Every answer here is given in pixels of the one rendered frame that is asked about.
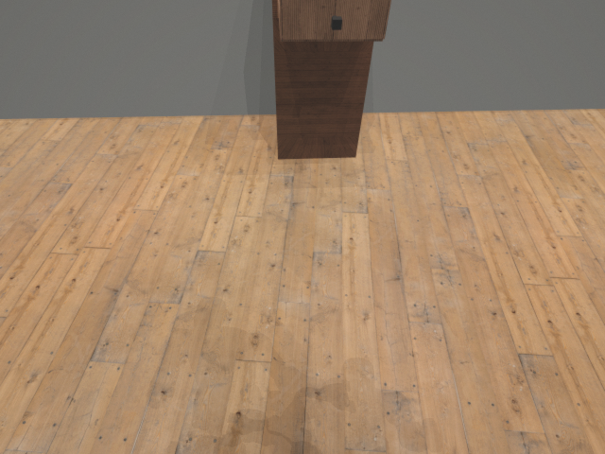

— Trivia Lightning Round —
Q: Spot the handle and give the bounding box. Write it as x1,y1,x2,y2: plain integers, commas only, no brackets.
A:
331,16,342,30

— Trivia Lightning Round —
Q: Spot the drawer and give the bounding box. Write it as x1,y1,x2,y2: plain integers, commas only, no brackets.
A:
278,0,391,42

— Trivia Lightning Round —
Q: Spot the cabinet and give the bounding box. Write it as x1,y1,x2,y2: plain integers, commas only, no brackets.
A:
272,0,373,159

